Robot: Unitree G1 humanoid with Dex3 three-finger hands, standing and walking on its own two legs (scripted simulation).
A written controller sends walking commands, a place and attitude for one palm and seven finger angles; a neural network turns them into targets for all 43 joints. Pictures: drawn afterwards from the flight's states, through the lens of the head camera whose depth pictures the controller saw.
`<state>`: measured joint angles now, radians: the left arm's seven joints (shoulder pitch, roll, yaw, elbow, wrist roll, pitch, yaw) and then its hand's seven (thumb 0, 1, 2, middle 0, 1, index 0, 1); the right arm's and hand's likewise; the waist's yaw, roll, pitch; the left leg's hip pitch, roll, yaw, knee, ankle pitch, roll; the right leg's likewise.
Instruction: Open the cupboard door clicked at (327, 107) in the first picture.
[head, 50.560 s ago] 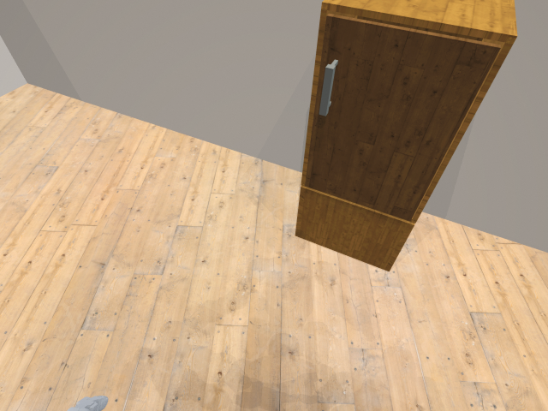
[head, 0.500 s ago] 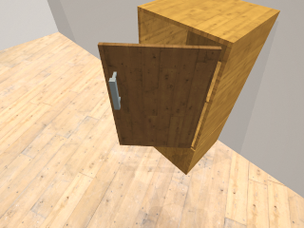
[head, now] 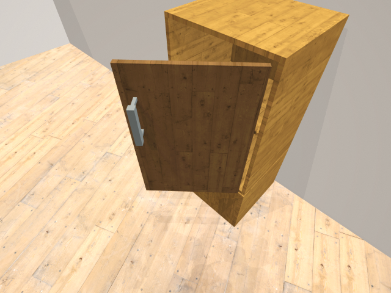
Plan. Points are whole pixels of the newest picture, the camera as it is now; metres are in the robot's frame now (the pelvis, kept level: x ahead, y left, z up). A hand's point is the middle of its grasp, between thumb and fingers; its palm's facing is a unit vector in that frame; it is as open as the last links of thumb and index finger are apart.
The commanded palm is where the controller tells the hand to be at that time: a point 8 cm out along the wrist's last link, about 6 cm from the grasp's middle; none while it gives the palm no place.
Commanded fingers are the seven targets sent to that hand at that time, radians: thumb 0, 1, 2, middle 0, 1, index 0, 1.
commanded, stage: raise the hand with hooked fingers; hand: left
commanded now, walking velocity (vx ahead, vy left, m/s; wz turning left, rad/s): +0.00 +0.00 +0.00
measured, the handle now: (137, 122) +0.55 +0.21 +0.01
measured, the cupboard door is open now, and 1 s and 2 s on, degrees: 42 42 42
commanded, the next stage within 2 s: none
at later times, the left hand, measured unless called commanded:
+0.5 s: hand (104, 284) +0.15 +0.19 -0.05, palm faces +0.13 -0.99 -0.03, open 9.2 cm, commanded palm +0.14 +0.25 -0.04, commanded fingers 0.00 0.27 0.63 -0.25 -0.70 -0.25 -0.70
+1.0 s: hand (89, 247) +0.21 +0.23 -0.02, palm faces +0.04 -1.00 -0.05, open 12.2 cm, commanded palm +0.18 +0.29 -0.01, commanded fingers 0.00 -0.31 0.38 -0.29 -1.08 -0.29 -1.08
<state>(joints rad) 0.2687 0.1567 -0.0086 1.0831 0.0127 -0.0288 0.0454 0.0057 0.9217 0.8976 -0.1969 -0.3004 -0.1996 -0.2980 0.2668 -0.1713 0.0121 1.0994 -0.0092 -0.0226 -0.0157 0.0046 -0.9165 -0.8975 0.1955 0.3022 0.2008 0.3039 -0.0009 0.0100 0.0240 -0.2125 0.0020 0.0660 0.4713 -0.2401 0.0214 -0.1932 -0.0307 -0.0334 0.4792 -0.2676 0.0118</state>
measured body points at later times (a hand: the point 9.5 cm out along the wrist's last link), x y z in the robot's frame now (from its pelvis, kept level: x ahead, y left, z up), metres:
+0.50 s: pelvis -0.02 -0.03 -0.09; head +0.03 -0.01 +0.35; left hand +0.14 +0.25 -0.05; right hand +0.23 -0.25 -0.13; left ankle +0.01 +0.10 -0.74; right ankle -0.01 -0.13 -0.74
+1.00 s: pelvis -0.02 +0.00 -0.07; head +0.03 +0.01 +0.38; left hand +0.20 +0.29 -0.02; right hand +0.13 -0.27 -0.14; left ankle +0.01 +0.10 -0.74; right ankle -0.01 -0.13 -0.74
